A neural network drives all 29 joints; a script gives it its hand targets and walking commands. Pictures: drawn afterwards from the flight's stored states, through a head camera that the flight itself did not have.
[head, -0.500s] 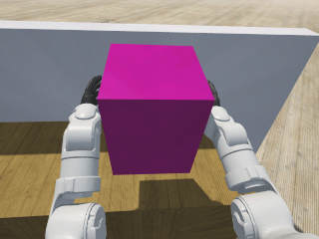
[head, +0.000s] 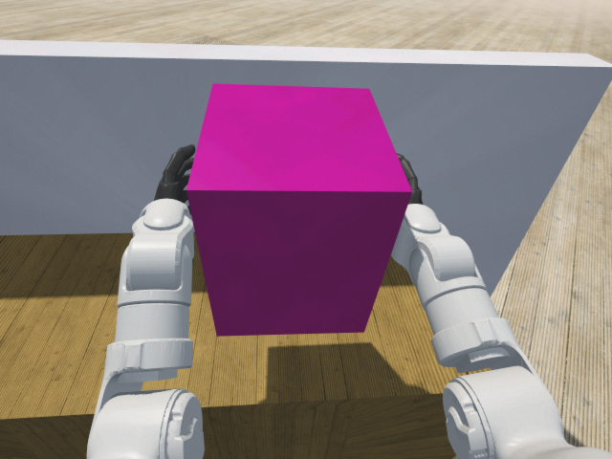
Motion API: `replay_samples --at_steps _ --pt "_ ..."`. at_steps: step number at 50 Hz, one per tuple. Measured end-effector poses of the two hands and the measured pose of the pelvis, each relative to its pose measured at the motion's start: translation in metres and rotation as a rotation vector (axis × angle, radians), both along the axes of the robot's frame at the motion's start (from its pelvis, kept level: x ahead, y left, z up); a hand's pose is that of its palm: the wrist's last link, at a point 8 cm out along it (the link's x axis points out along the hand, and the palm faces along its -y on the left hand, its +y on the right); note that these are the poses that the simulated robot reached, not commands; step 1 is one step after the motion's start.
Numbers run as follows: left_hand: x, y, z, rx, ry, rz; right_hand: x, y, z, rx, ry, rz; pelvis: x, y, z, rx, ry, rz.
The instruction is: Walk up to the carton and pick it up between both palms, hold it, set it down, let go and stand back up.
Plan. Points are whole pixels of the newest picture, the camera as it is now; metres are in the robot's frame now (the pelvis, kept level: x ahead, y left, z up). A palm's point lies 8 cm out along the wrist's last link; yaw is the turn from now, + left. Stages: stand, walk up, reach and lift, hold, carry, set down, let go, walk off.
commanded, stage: hold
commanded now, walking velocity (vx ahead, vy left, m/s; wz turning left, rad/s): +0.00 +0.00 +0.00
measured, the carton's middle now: (292, 213) +0.38 +0.01 +0.18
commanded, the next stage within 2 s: none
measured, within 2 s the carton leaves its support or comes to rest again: neither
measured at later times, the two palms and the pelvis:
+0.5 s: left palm (173, 206) +0.37 +0.15 +0.20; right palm (405, 210) +0.37 -0.14 +0.19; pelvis +0.00 +0.00 +0.00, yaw +0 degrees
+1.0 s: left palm (173, 206) +0.37 +0.15 +0.20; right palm (404, 210) +0.37 -0.14 +0.19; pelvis +0.00 +0.00 +0.00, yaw +0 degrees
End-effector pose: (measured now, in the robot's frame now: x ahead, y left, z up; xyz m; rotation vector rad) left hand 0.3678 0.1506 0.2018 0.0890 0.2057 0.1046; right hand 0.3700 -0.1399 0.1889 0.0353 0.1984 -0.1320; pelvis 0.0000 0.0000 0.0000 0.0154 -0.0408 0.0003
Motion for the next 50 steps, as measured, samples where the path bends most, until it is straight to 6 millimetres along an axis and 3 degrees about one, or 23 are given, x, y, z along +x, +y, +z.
replay_samples --at_steps 50 --pt "0.0008 -0.0003 -0.0007 0.000 0.002 -0.001 0.0005 -0.0002 -0.0004 0.001 0.001 -0.001 0.0004 0.0000 0.0000 0.000 0.001 0.000"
